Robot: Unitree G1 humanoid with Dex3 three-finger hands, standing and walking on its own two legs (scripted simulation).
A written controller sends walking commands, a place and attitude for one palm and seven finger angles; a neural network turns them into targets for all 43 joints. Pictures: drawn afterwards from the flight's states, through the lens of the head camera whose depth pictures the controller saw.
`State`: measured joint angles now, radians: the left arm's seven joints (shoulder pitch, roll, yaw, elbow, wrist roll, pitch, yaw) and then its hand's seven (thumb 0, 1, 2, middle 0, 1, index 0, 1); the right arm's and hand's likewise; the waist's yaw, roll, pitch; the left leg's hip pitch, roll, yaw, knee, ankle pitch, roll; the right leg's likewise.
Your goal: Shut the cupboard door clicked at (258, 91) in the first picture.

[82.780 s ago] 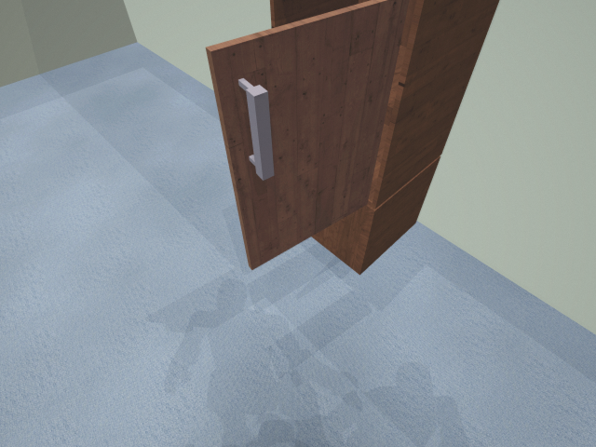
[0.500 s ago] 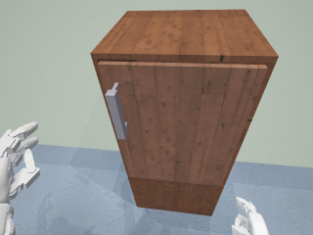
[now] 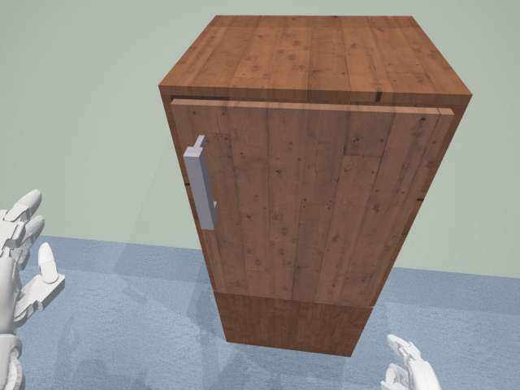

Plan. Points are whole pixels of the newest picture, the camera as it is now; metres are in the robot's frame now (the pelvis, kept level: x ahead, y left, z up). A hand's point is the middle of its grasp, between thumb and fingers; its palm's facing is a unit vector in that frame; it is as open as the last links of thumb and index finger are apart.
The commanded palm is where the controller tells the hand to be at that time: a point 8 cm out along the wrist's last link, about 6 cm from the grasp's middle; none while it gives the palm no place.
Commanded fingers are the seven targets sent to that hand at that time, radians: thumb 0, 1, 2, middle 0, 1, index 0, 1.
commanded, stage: step back with the hand held close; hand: left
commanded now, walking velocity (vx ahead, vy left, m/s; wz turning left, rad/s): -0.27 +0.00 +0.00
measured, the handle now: (205, 184) +0.43 +0.16 +0.10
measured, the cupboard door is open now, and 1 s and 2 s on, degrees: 0 0 0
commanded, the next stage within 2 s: stop stepping back and stand still in 1.42 s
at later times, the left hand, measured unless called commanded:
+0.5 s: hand (32, 310) +0.15 +0.27 +0.16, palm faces +0.41 -0.79 -0.46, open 7.4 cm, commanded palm +0.09 +0.31 +0.17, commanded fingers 0.00 0.90 0.90 -0.20 -0.30 -0.20 -0.30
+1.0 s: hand out of the picture +0.11 +0.28 +0.16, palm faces +0.45 -0.79 -0.42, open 7.4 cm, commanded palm +0.04 +0.32 +0.17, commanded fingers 0.00 0.90 0.90 -0.20 -0.30 -0.20 -0.30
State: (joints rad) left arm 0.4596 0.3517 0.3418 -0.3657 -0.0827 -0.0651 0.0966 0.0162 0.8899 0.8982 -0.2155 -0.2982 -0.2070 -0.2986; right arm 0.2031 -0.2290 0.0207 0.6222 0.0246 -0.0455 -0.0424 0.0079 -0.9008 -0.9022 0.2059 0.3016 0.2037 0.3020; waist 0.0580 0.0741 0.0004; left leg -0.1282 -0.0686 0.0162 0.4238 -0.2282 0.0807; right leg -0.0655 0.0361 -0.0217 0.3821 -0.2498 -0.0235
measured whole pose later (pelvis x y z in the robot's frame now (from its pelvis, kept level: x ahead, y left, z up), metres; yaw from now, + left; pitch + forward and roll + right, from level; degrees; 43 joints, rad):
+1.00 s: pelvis -0.09 +0.02 -0.02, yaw +1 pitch +0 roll -3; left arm 0.51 0.41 0.43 -0.53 -0.02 -0.22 0.16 0.01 0.89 0.90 -0.22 -0.30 -0.21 -0.30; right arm 0.24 -0.23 -0.01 0.60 0.00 -0.02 -0.06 0.01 -0.90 -0.90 0.21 0.30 0.21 0.30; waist -0.02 0.00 -0.02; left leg -0.49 -0.05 0.04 0.68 -0.25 0.08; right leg -0.40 0.05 -0.03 0.60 -0.20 -0.01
